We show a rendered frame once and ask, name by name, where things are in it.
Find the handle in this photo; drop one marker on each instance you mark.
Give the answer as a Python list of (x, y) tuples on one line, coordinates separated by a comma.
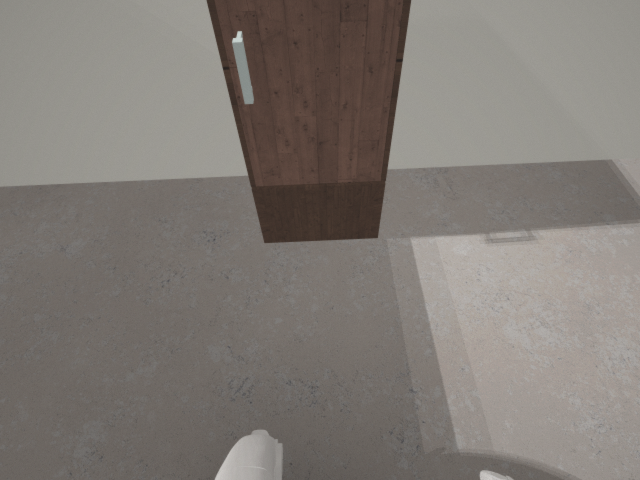
[(242, 66)]

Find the cupboard door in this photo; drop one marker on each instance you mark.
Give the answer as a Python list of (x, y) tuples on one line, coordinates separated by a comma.
[(322, 74)]

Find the left robot thigh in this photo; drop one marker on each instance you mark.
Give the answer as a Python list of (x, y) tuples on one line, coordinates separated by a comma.
[(253, 457)]

